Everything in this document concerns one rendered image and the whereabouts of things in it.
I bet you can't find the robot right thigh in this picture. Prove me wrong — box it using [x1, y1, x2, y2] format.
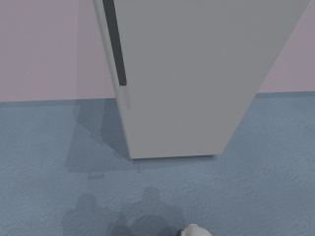
[180, 226, 212, 236]

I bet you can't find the handle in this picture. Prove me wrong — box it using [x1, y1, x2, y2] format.
[102, 0, 127, 87]

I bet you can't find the fridge door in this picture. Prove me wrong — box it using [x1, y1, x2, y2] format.
[96, 0, 311, 159]

